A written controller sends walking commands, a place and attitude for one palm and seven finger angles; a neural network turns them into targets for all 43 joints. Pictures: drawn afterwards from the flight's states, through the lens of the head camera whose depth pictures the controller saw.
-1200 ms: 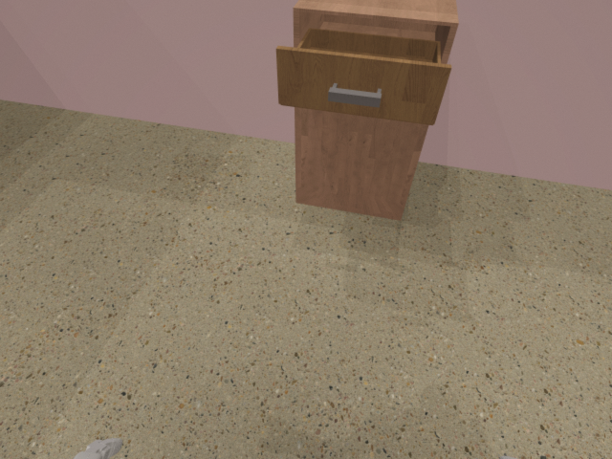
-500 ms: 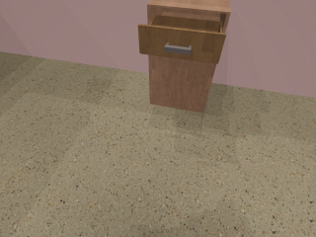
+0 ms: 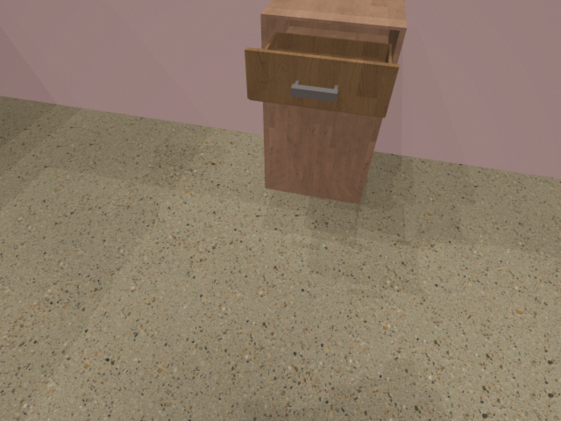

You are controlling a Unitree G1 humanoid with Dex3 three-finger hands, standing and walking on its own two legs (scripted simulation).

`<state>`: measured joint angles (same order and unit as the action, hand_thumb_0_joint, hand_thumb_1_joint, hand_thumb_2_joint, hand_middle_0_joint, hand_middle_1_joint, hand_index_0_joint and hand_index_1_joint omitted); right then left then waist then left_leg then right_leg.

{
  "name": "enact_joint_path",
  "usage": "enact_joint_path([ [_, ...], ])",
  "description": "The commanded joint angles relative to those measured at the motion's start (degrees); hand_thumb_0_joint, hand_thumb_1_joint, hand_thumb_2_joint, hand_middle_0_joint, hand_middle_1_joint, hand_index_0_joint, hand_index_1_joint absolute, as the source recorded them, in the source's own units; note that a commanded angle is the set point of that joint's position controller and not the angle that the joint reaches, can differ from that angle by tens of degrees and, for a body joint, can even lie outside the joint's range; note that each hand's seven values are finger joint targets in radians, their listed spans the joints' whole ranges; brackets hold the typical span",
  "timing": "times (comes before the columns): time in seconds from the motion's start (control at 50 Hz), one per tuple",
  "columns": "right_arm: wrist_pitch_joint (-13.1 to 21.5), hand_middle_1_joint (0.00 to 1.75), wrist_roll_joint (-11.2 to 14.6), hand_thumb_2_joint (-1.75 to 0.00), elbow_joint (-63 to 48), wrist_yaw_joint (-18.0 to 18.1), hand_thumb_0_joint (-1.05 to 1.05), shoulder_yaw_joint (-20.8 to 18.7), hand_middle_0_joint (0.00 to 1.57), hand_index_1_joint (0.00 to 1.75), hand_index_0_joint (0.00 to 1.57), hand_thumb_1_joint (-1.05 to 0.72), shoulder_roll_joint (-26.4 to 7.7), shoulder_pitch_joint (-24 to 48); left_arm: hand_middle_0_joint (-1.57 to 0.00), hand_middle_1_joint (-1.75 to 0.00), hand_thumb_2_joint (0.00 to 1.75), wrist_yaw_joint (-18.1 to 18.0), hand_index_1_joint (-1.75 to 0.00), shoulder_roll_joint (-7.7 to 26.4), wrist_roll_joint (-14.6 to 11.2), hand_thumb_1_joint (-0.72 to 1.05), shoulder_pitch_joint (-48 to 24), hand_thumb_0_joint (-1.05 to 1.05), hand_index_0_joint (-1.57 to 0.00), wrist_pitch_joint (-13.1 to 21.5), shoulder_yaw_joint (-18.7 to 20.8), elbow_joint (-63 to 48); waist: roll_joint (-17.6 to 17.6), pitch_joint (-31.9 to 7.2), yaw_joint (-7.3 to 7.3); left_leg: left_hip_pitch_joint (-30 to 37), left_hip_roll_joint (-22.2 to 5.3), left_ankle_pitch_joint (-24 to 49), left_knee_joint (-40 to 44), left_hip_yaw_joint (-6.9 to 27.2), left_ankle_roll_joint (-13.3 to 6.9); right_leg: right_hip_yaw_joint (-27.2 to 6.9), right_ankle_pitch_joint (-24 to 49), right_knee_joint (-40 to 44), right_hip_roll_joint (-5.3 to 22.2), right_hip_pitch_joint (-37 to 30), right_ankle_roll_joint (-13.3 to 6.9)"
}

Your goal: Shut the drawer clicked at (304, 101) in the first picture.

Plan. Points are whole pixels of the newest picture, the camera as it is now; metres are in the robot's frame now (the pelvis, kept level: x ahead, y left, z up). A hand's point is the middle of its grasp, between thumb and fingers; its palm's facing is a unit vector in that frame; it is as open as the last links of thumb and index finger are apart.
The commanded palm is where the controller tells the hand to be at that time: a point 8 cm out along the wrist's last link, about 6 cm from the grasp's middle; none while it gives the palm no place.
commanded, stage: look at it before walking up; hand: left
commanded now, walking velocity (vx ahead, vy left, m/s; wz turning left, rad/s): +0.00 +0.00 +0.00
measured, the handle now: (315, 89) +1.01 -0.04 -0.02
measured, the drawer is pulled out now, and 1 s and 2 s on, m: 0.28 0.28 0.28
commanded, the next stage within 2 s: walk to a spot facing it in 0.24 s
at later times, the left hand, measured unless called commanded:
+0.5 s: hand out of the picture +0.06 +0.23 -0.17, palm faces -0.02 -0.96 -0.29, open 7.4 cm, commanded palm none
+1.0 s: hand (226, 393) +0.21 +0.11 -0.17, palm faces -0.20 -0.96 -0.20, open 7.4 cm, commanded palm none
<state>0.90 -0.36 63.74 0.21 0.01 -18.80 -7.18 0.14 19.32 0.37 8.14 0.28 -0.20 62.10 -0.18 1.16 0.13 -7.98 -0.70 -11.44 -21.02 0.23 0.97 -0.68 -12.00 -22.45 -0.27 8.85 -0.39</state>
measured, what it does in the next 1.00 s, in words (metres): walks ahead: right foot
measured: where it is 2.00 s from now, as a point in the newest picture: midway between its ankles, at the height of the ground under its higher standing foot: (307, 382)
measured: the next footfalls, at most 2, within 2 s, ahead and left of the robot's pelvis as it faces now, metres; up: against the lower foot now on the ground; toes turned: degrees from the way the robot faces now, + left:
right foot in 0.78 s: +0.16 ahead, -0.16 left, +0.00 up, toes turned -17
left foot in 1.24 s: +0.46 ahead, +0.03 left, +0.00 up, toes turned -7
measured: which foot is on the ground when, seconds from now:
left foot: down 0.00-0.78, up 0.80-1.00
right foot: down 0.00-0.58, up 0.60-0.76, down 0.78-1.00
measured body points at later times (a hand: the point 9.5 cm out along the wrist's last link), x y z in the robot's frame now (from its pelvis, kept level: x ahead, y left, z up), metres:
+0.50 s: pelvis +0.02 +0.00 +0.00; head +0.01 +0.00 +0.45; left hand +0.06 +0.28 -0.15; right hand +0.07 -0.28 -0.15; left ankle +0.00 +0.13 -0.74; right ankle +0.00 -0.11 -0.75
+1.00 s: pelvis +0.16 -0.07 -0.01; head +0.17 -0.07 +0.44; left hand +0.22 +0.16 -0.16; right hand +0.13 -0.32 -0.16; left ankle +0.20 +0.07 -0.66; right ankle +0.12 -0.15 -0.75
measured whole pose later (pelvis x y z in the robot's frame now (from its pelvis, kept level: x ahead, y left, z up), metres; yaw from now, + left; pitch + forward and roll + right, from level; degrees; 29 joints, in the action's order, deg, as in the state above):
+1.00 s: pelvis +0.16 -0.07 -0.01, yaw -15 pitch +0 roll +0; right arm 1.4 -1.3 59.4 -0.4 -3.6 -11.7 -13.8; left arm 0.0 9.8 1.1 19.1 3.1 2.4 59.0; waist 0.3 1.6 0.1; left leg -31.4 -7.5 -16.4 -64.3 -4.2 1.7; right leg 3.3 -15.8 -27.0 -1.7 11.1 -3.5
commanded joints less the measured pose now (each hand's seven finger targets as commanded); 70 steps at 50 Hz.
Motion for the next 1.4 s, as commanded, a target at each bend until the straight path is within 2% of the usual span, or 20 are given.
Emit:
enact_joint_path([
  [0.0,1.3,0.30,-0.2,-0.90,-3.3,0.7,0.00,-2.1,0.20,0.30,0.20,-0.90,-11.6,2.7,-0.20,-0.30,0.90,-0.7,-0.30,11.6,0.2,0.90,-1.9,0.00,-0.20,1.2,2.3,-3.7,0.5,-2.4,-0.01,-0.1,-6.1,5.3,3.4,5.1,-2.3,-6.6,4.9,4.2,6.7,0.3,-1.5],
  [0.32,1.2,0.30,-0.1,-0.90,-2.9,0.8,0.00,-1.8,0.20,0.30,0.20,-0.90,-11.5,2.5,-0.20,-0.30,0.90,-0.7,-0.30,11.4,0.2,0.90,-1.1,0.00,-0.20,1.3,2.3,-2.9,0.1,-1.9,0.09,0.2,-6.2,5.9,3.8,5.1,-2.2,-6.4,6.3,4.7,6.8,-0.1,-1.4],
  [0.36,0.4,0.30,-0.6,-0.90,-1.5,0.5,0.00,-0.5,0.20,0.30,0.20,-0.90,-4.8,-1.3,-0.20,-0.30,0.90,-0.8,-0.30,5.0,0.2,0.90,3.0,0.00,-0.20,0.2,1.1,-1.5,-0.9,-2.6,0.02,0.7,-5.5,-1.1,1.6,2.6,-1.1,-7.4,-2.4,4.5,6.2,0.8,-1.1],
  [0.48,0.2,0.30,-1.1,-0.90,-3.8,0.4,0.00,-2.4,0.20,0.30,0.20,-0.90,-5.6,-5.9,-0.20,-0.30,0.90,0.6,-0.30,6.3,0.8,0.90,6.2,0.00,-0.20,-0.9,3.2,-4.5,-2.0,6.2,-0.14,-5.9,-5.0,-21.8,-2.5,1.1,-2.3,-13.1,-23.8,2.8,4.5,10.6,-4.8],
  [0.54,1.2,0.30,-1.1,-0.90,-3.8,0.8,0.00,-3.8,0.20,0.30,0.20,-0.90,-8.1,-11.8,-0.20,-0.30,0.90,1.4,-0.30,2.2,0.6,0.90,4.2,0.00,-0.20,-0.2,3.3,-7.6,9.6,7.8,-3.00,3.0,-14.5,-27.2,7.3,12.9,-7.4,-4.0,-16.9,-15.1,-2.2,23.7,-2.9],
  [0.58,2.5,0.30,-0.7,-0.90,-3.6,1.1,0.00,-4.7,0.20,0.30,0.20,-0.90,-8.3,-16.3,-0.20,-0.30,0.90,1.6,-0.30,1.6,0.9,0.90,-2.5,0.00,-0.20,0.6,3.7,-11.1,9.4,7.2,-5.31,10.5,-23.7,-16.1,12.1,19.6,-13.0,-0.9,-16.6,-30.7,1.7,33.6,-1.1],
  [0.7,3.3,0.30,-1.4,-0.90,-5.1,1.2,0.00,-4.6,0.20,0.30,0.20,-0.90,-5.1,-9.6,-0.20,-0.30,0.90,2.9,-0.30,-3.9,0.6,0.90,5.8,0.00,-0.20,1.0,4.1,-9.4,7.3,2.8,1.38,1.6,-17.1,5.0,1.7,-3.8,-7.0,5.9,-8.4,-16.9,3.7,13.1,-1.2],
  [0.74,3.2,0.30,-0.7,-0.90,-5.2,0.7,0.00,-4.6,0.20,0.30,0.20,-0.90,-4.4,-8.9,-0.20,-0.30,0.90,2.3,-0.30,-0.7,1.1,0.90,20.7,0.00,-0.20,1.6,5.2,-4.3,-0.9,-3.8,7.95,-7.3,-11.2,7.5,-18.6,-11.0,-3.6,7.7,-1.2,-8.8,-0.2,-7.9,-2.7],
  [0.76,3.3,0.30,0.1,-0.90,-7.1,-0.1,0.00,-3.6,0.20,0.30,0.20,-0.90,-0.1,-8.8,-0.20,-0.30,0.90,1.2,-0.30,6.0,1.5,0.90,28.0,0.00,-0.20,2.5,6.9,-2.7,-17.7,-6.6,10.58,-21.7,-5.6,-10.3,-37.2,-13.3,-0.8,-14.6,-12.1,0.8,13.9,-16.8,-7.5],
  [0.78,3.5,0.30,0.0,-0.90,-9.8,-0.3,0.00,-3.2,0.20,0.30,0.20,-0.90,1.5,-7.0,-0.20,-0.30,0.90,0.2,-0.30,9.3,0.4,0.90,29.0,0.00,-0.20,3.0,7.2,-2.9,-21.3,-6.8,9.08,-31.0,-2.4,-20.9,-49.8,-7.3,-0.3,-36.9,-11.8,10.6,23.7,-17.1,-12.3],
  [0.8,3.4,0.30,-0.3,-0.90,-9.7,-0.2,0.00,-3.8,0.20,0.30,0.20,-0.90,0.4,-4.7,-0.20,-0.30,0.90,-0.4,-0.30,8.0,0.0,0.90,26.1,0.00,-0.20,2.7,7.3,-3.6,-12.0,-3.9,8.14,-33.6,-4.8,-18.3,-53.2,-2.4,-1.0,-34.2,-13.1,10.4,23.1,-16.1,-14.3],
  [0.88,2.4,0.30,-1.3,-0.90,-7.2,-0.5,0.00,-3.9,0.20,0.30,0.20,-0.90,3.6,-6.4,-0.20,-0.30,0.90,-0.8,-0.30,0.4,0.9,0.90,14.4,0.00,-0.20,3.5,5.0,-5.9,-2.1,2.1,1.33,-27.4,-8.5,-7.4,-48.8,-1.8,-0.1,-19.2,-5.7,9.8,17.0,2.5,-12.5],
  [0.94,1.2,0.30,-1.3,-0.90,-7.2,-0.9,0.00,-3.9,0.20,0.30,0.20,-0.90,4.9,-8.3,-0.20,-0.30,0.90,-0.8,-0.30,-0.5,1.0,0.90,13.6,0.00,-0.20,4.0,4.6,-5.3,-3.5,3.2,-0.93,-25.9,-8.2,-3.0,-42.7,-3.4,1.1,-11.4,-0.9,11.3,13.8,6.0,-11.2],
  [1.12,2.7,0.30,-0.7,-0.90,-12.2,-1.9,0.00,-3.5,0.20,0.30,0.20,-0.90,6.1,1.9,-0.20,-0.30,0.90,-1.3,-0.30,-0.7,1.2,0.90,17.5,0.00,-0.20,4.4,4.4,-2.6,-5.7,4.8,2.16,-22.4,-5.5,-0.4,-19.6,-5.5,0.2,-8.2,12.7,8.7,13.1,-2.5,-9.6],
  [1.18,3.4,0.30,-0.9,-0.90,-10.1,-1.0,0.00,-4.0,0.20,0.30,0.20,-0.90,4.7,-5.5,-0.20,-0.30,0.90,-1.3,-0.30,-0.6,1.0,0.90,16.1,0.00,-0.20,3.9,4.8,-2.5,-5.1,2.5,-1.52,-7.8,-2.3,1.7,-11.4,-7.5,-0.8,-5.9,19.8,-0.6,10.5,0.5,-7.5],
  [1.2,3.7,0.30,-1.1,-0.90,-7.8,-0.3,0.00,-4.6,0.20,0.30,0.20,-0.90,2.2,-13.4,-0.20,-0.30,0.90,-1.3,-0.30,-1.5,0.6,0.90,15.9,0.00,-0.20,3.8,4.8,-2.9,-1.5,-1.6,-4.58,4.0,-3.3,3.3,-8.4,-5.2,-1.7,-4.5,19.8,-11.5,7.6,4.8,-6.0],
  [1.24,3.6,0.30,-1.6,-0.90,-5.5,0.7,0.00,-6.4,0.20,0.30,0.20,-0.90,-7.6,-25.1,-0.20,-0.30,0.90,-0.4,-0.30,-5.6,0.0,0.90,17.6,0.00,-0.20,3.7,4.3,-5.3,20.0,-11.9,-6.34,20.4,-28.4,8.7,3.2,25.7,-10.3,2.5,-21.6,-45.6,-3.2,23.8,-1.5],
  [1.26,3.1,0.30,-1.2,-0.90,-6.3,0.9,0.00,-5.5,0.20,0.30,0.20,-0.90,-5.5,-22.0,-0.20,-0.30,0.90,-0.6,-0.30,-3.9,0.5,0.90,14.2,0.00,-0.20,3.7,4.8,-6.1,12.1,-8.0,-5.85,14.7,-29.1,6.9,4.4,24.9,-12.4,-1.2,-20.1,-51.7,0.6,25.9,-2.4],
  [1.32,3.9,0.30,-0.9,-0.90,-8.4,1.3,0.00,-3.3,0.20,0.30,0.20,-0.90,2.9,-11.5,-0.20,-0.30,0.90,0.6,-0.30,-5.6,1.1,0.90,10.8,0.00,-0.20,2.1,5.3,-5.9,6.9,1.9,-1.14,-2.1,-23.4,11.2,6.3,8.2,-8.9,-0.8,-8.8,-54.0,5.5,25.3,-0.7],
  [1.38,4.4,0.30,-0.7,-0.90,-6.8,1.9,0.00,-2.4,0.20,0.30,0.20,-0.90,5.1,-11.1,-0.20,-0.30,0.90,0.4,-0.30,-8.6,1.1,0.90,14.2,0.00,-0.20,0.3,4.5,-4.4,6.8,-0.6,1.01,-5.3,-17.4,28.3,4.3,-3.4,-8.1,1.2,-5.6,-47.3,4.9,19.4,0.5],
])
